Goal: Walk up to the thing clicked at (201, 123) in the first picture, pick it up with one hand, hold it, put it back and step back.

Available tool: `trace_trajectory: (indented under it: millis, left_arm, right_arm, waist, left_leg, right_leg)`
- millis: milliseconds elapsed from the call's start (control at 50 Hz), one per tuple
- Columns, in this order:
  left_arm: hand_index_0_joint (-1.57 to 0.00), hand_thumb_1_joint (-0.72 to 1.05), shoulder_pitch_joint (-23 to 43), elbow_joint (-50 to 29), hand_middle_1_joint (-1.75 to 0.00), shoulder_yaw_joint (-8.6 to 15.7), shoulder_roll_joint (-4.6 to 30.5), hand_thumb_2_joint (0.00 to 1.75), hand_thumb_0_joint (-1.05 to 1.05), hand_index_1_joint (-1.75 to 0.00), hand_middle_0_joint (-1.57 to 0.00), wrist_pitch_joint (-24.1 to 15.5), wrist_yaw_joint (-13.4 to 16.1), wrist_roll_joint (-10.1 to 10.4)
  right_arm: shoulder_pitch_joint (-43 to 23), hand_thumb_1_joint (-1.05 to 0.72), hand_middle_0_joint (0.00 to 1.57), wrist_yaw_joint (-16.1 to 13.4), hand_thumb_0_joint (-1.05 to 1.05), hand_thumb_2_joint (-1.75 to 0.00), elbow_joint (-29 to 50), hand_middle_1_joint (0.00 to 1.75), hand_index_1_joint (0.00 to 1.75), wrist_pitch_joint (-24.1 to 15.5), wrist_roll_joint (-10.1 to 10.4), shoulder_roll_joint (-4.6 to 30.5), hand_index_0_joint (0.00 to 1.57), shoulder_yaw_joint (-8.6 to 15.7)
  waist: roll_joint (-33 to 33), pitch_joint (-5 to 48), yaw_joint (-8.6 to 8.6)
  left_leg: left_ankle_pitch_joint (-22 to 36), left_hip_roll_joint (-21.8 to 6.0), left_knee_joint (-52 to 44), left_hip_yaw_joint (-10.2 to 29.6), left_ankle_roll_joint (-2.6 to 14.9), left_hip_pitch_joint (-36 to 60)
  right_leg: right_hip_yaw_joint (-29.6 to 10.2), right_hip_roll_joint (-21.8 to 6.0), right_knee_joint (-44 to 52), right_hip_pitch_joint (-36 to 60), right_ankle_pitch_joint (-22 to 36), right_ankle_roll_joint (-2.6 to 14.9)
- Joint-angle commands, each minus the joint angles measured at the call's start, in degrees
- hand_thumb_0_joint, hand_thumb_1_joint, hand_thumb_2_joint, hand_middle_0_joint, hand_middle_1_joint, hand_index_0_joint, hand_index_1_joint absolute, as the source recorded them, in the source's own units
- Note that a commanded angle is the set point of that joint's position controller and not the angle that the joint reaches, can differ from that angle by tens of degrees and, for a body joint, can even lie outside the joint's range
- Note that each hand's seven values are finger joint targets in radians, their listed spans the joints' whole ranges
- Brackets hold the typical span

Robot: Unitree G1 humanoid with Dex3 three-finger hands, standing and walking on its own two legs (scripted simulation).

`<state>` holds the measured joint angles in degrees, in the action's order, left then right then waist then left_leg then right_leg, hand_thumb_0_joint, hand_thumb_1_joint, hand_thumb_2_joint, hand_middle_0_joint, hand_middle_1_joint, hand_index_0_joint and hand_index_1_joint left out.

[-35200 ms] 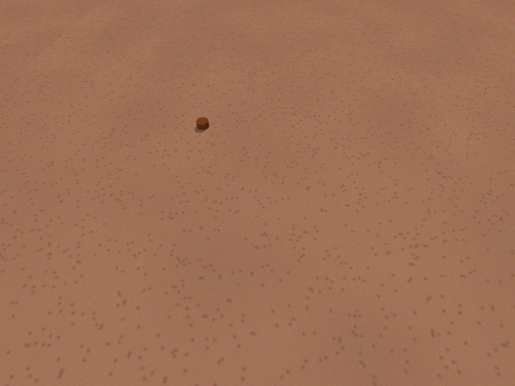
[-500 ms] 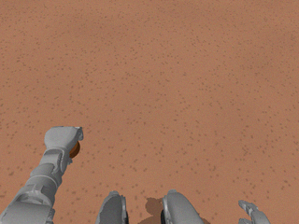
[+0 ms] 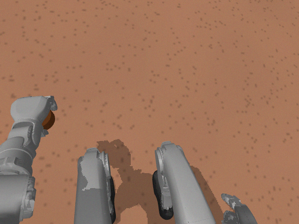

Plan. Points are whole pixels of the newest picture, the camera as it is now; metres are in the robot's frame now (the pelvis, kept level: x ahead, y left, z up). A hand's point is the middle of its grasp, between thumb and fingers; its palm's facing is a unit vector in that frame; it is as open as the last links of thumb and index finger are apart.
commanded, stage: crouch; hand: left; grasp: from above
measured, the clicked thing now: (39, 117) +0.42 +0.28 -0.18
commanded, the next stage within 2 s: lower in 0.86 s
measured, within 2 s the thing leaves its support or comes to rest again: neither
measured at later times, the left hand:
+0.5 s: hand (50, 121) +0.42 +0.28 -0.27, palm faces -0.45 -0.06 -0.89, open 9.0 cm
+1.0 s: hand (55, 122) +0.43 +0.28 -0.32, palm faces -0.46 -0.06 -0.89, open 9.0 cm
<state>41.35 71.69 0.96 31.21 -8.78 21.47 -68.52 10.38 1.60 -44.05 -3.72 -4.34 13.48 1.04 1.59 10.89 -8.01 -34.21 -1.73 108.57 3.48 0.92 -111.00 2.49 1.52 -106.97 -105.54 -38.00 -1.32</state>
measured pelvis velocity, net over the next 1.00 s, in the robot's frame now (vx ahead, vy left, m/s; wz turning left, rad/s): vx -0.01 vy -0.01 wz -0.08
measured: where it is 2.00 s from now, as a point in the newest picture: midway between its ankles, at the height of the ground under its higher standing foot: (136, 205)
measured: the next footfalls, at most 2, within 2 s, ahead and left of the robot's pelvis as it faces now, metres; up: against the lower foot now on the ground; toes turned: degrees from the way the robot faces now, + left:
none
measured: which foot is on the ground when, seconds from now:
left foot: down 0.00-1.00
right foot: down 0.00-1.00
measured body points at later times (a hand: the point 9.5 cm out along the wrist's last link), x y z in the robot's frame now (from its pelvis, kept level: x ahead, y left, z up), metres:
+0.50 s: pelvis +0.00 -0.01 -0.09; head +0.24 +0.05 +0.29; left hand +0.44 +0.28 -0.21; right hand +0.07 -0.28 -0.21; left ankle +0.09 +0.12 -0.45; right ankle +0.08 -0.13 -0.45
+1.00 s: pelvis -0.01 -0.01 -0.14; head +0.23 +0.04 +0.23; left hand +0.45 +0.28 -0.27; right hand +0.04 -0.29 -0.26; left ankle +0.09 +0.12 -0.45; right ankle +0.08 -0.13 -0.45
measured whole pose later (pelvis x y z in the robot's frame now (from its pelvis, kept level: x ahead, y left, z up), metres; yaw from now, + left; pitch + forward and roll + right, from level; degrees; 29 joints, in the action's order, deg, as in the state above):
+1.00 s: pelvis -0.01 -0.01 -0.14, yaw -5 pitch +33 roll -7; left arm 50.2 83.3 8.6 42.2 -12.8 25.1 -71.9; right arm 6.4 6.8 -45.6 -4.6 -8.8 14.9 -2.8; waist -1.6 2.7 -10.9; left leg -37.4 -3.2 135.8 7.9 -0.1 -132.4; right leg 5.8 4.1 -133.0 -126.6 -40.3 -0.9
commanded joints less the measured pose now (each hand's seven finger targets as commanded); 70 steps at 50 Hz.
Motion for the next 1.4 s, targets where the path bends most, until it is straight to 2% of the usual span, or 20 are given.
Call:
trace_trajectory:
  millis: [0, 60, 120, 200, 260, 280, 300, 320, 420, 460, 480, 500, 640, 980, 1060, 1100, 1120, 1180, 1260, 1380]
  left_arm:
    - [-0.92, 0.54, 22.97, -10.87, -0.78, 3.93, 16.57, 0.80, 0.00, -0.75, -0.88, -1.48, 4.72, -1.38]
    - [-0.90, 0.52, 19.68, -5.79, -0.77, 4.45, 15.69, 0.77, 0.00, -0.73, -0.87, -1.10, 5.67, -2.12]
    - [-0.91, 0.52, 21.42, -8.85, -0.75, 6.56, 19.05, 0.76, 0.00, -0.72, -0.88, -1.41, 6.31, -2.40]
    - [-0.93, 0.55, 19.18, -5.70, -0.77, 5.91, 16.91, 0.79, 0.00, -0.74, -0.90, -0.81, 5.82, -1.95]
    - [-0.93, 0.55, 18.86, -4.65, -0.76, 6.64, 18.22, 0.78, 0.00, -0.73, -0.91, -1.16, 5.37, -1.74]
    - [-0.94, 0.56, 21.58, -8.54, -0.75, 7.89, 19.98, 0.78, 0.00, -0.73, -0.91, -1.80, 5.46, -1.74]
    - [-0.93, 0.55, 18.35, -3.69, -0.76, 7.27, 18.93, 0.77, 0.00, -0.72, -0.90, -1.66, 5.33, -2.11]
    - [-0.93, 0.55, 19.72, -5.25, -0.77, 6.90, 18.29, 0.76, 0.00, -0.73, -0.89, -2.06, 5.34, -1.54]
    - [-0.91, 0.53, 23.67, -4.66, -0.76, 9.09, 22.54, 0.73, 0.00, -0.72, -0.87, -3.79, 5.88, -2.91]
    - [-0.90, 0.52, 22.72, -3.37, -0.77, 9.19, 21.99, 0.71, 0.00, -0.73, -0.85, -4.22, 6.10, -3.38]
    - [-0.90, 0.50, 21.49, -1.00, -0.75, 7.61, 19.94, 0.71, 0.00, -0.71, -0.86, -4.05, 5.98, -3.45]
    - [-0.89, 0.51, 23.89, -3.01, -0.77, 8.49, 22.02, 0.72, 0.00, -0.73, -0.85, -4.36, 6.17, -3.50]
    - [-0.89, 0.51, 26.59, -1.38, -0.75, 9.57, 25.43, 0.72, 0.00, -0.71, -0.85, -4.02, 6.85, -3.54]
    - [-0.83, 0.40, 25.18, 3.68, -0.71, 9.23, 27.85, 0.67, 0.00, -0.68, -0.80, -4.31, 5.88, -2.44]
    - [-0.84, 0.41, 24.98, 6.42, -0.70, 7.73, 26.92, 0.66, 0.00, -0.67, -0.81, -5.26, 5.53, -2.64]
    - [-0.86, 0.44, 24.65, 5.35, -0.72, 9.76, 29.06, 0.66, 0.00, -0.68, -0.82, -5.98, 5.97, -2.55]
    - [-0.86, 0.43, 24.12, 7.15, -0.71, 9.07, 28.36, 0.66, 0.00, -0.68, -0.82, -6.21, 6.26, -2.60]
    - [-0.86, 0.45, 26.30, 4.95, -0.72, 10.26, 30.45, 0.64, 0.00, -0.68, -0.81, -7.61, 7.35, -3.62]
    - [-0.88, 0.50, 25.44, 3.70, -0.73, 12.21, 32.00, 0.64, 0.00, -0.69, -0.84, -8.24, 9.75, -4.26]
    - [-0.89, 0.50, 25.02, 4.94, -0.72, 12.34, 31.85, 0.76, 0.00, -0.69, -0.87, -6.44, 12.37, -5.10]
  right_arm:
    - [9.58, -0.90, 0.20, 0.49, 0.00, -0.90, 1.46, 0.30, 0.30, -1.44, -0.91, 12.47, 0.20, 4.24]
    - [9.22, -0.90, 0.20, 1.49, 0.00, -0.90, 1.40, 0.30, 0.30, -1.54, -1.51, 13.08, 0.20, 4.28]
    - [9.20, -0.90, 0.20, 2.27, 0.00, -0.90, 1.22, 0.30, 0.30, -1.37, -1.86, 12.67, 0.20, 4.29]
    - [8.33, -0.90, 0.20, 3.43, 0.00, -0.90, 1.47, 0.30, 0.30, -1.23, -2.23, 12.59, 0.20, 4.49]
    - [8.87, -0.91, 0.20, 4.12, 0.00, -0.90, 1.19, 0.30, 0.30, -1.13, -2.47, 13.03, 0.20, 4.62]
    - [9.70, -0.90, 0.20, 4.27, 0.00, -0.90, 0.75, 0.30, 0.30, -1.03, -2.63, 13.11, 0.20, 4.79]
    - [9.02, -0.90, 0.20, 4.37, 0.00, -0.90, 0.93, 0.30, 0.30, -1.01, -2.58, 13.27, 0.20, 4.42]
    - [8.76, -0.91, 0.20, 4.66, 0.00, -0.90, 1.06, 0.30, 0.30, -1.04, -2.69, 12.68, 0.20, 4.36]
    - [8.89, -0.90, 0.20, 4.68, 0.00, -0.90, 0.30, 0.30, 0.30, -0.98, -3.25, 13.77, 0.20, 4.05]
    - [9.10, -0.91, 0.20, 5.04, 0.00, -0.90, 0.34, 0.30, 0.30, -1.03, -3.69, 13.45, 0.20, 3.62]
    - [9.02, -0.91, 0.20, 5.13, 0.00, -0.90, -0.20, 0.30, 0.30, -0.92, -3.66, 13.46, 0.20, 3.52]
    - [8.77, -0.90, 0.20, 5.10, 0.00, -0.90, -0.18, 0.30, 0.30, -0.94, -3.68, 13.94, 0.20, 3.79]
    - [8.20, -0.90, 0.20, 5.11, 0.00, -0.90, -0.22, 0.30, 0.30, -0.95, -4.03, 14.00, 0.20, 2.76]
    - [6.62, -0.90, 0.20, 4.77, 0.00, -0.90, -0.73, 0.30, 0.30, -0.85, -4.38, 15.08, 0.20, 0.34]
    - [6.67, -0.90, 0.20, 5.04, 0.00, -0.90, -0.78, 0.30, 0.30, -0.81, -4.78, 15.10, 0.20, -0.82]
    - [7.42, -0.90, 0.20, 5.17, 0.00, -0.90, -0.89, 0.30, 0.30, -0.89, -5.14, 15.86, 0.20, -0.85]
    - [6.57, -0.90, 0.20, 5.24, 0.00, -0.90, -0.75, 0.30, 0.30, -0.87, -5.14, 15.66, 0.20, -1.28]
    - [6.18, -0.90, 0.20, 5.42, 0.00, -0.90, -0.49, 0.30, 0.30, -0.88, -5.67, 16.26, 0.20, -1.54]
    - [4.81, -0.90, 0.20, 5.45, 0.00, -0.89, -0.03, 0.30, 0.30, -1.02, -6.46, 16.74, 0.20, -1.80]
    - [3.85, -0.89, 0.20, 6.13, 0.00, -0.89, -0.50, 0.30, 0.30, -1.84, -6.97, 17.08, 0.20, -1.88]
  waist:
    - [13.13, 38.37, -0.36]
    - [13.19, 36.64, -0.27]
    - [14.83, 38.84, 0.98]
    - [13.72, 37.60, 0.11]
    - [12.59, 36.36, 0.04]
    - [12.53, 37.57, -0.38]
    - [11.51, 35.52, -0.08]
    - [11.67, 34.85, -0.51]
    - [11.35, 34.21, -1.20]
    - [12.13, 33.94, -1.47]
    - [12.01, 33.97, -0.91]
    - [12.79, 34.85, -1.33]
    - [13.20, 33.21, -1.39]
    - [12.60, 30.90, -1.80]
    - [9.27, 27.58, -3.71]
    - [9.52, 28.52, -3.35]
    - [11.74, 27.67, -2.75]
    - [13.54, 28.08, -3.74]
    - [15.90, 28.95, -3.40]
    - [18.75, 28.14, -4.11]
  left_leg:
    - [7.66, 1.01, -8.89, 0.65, -0.39, 35.08]
    - [9.28, 0.69, -6.62, 0.87, -0.52, 33.42]
    - [10.88, 0.88, -3.77, -0.53, -0.07, 31.33]
    - [12.56, 0.60, -0.89, -0.56, 0.32, 29.25]
    - [12.10, 0.33, 1.25, -0.45, 0.44, 26.56]
    - [12.67, 0.34, 1.87, -0.31, 0.49, 26.10]
    - [11.05, 0.38, 2.03, -0.22, 0.42, 24.60]
    - [10.89, 0.25, 2.95, -0.38, 0.59, 23.58]
    - [8.08, 0.13, 5.96, -0.60, 0.61, 19.48]
    - [8.44, 0.16, 6.84, -0.58, 0.39, 18.98]
    - [8.23, 0.10, 6.86, -0.40, 0.33, 19.61]
    - [7.74, 0.10, 7.40, -0.43, 0.35, 19.31]
    - [3.75, 0.09, 9.61, -0.78, 0.51, 14.84]
    - [3.69, 0.01, 15.30, -0.64, 0.69, 8.14]
    - [4.56, -0.18, 17.88, -0.31, 1.14, 4.60]
    - [6.80, -0.22, 18.67, -0.03, 0.98, 5.67]
    - [5.76, -0.21, 18.23, -0.03, 0.68, 5.69]
    - [5.11, -0.35, 18.84, 0.66, 0.33, 6.89]
    - [4.35, -0.49, 19.34, 0.86, 0.02, 8.07]
    - [5.62, -0.86, 20.20, 1.26, -0.40, 9.65]
  right_leg:
    - [2.60, 0.64, 9.15, 6.66, 9.69, 3.92]
    - [3.13, 0.53, 6.53, 4.17, 10.86, 3.75]
    - [3.14, 1.25, 4.89, 5.17, 12.77, 3.80]
    - [3.43, 1.62, 3.01, 4.32, 14.43, 3.50]
    - [3.72, 1.86, 1.21, 3.57, 14.49, 3.38]
    - [3.90, 2.00, 0.60, 3.92, 15.26, 3.32]
    - [4.02, 2.00, 0.05, 2.93, 13.78, 3.38]
    - [3.87, 2.14, -0.15, 2.93, 14.04, 3.29]
    - [4.31, 2.53, -2.68, 0.50, 12.45, 3.27]
    - [4.66, 2.42, -3.92, 0.20, 12.71, 3.29]
    - [4.78, 2.68, -4.37, -0.77, 12.16, 3.41]
    - [4.95, 2.78, -4.84, -1.49, 11.83, 3.44]
    - [5.31, 2.93, -7.12, -2.75, 8.73, 3.51]
    - [6.32, 3.56, -11.74, -3.97, 9.28, 3.15]
    - [6.72, 4.03, -12.09, -3.49, 10.75, 2.61]
    - [7.15, 3.83, -13.28, -2.91, 12.76, 2.49]
    - [7.16, 3.84, -13.85, -3.75, 11.51, 2.71]
    - [8.26, 4.25, -14.98, -5.44, 10.82, 3.05]
    - [8.72, 4.35, -15.97, -6.13, 10.06, 3.06]
    - [9.38, 4.38, -18.05, -8.76, 11.39, 3.24]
